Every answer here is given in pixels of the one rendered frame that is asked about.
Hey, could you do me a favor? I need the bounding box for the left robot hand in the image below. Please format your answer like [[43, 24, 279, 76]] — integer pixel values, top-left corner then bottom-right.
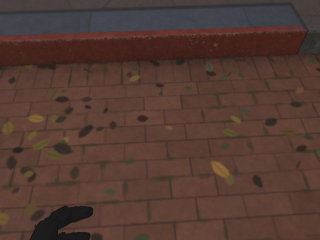
[[30, 205, 93, 240]]

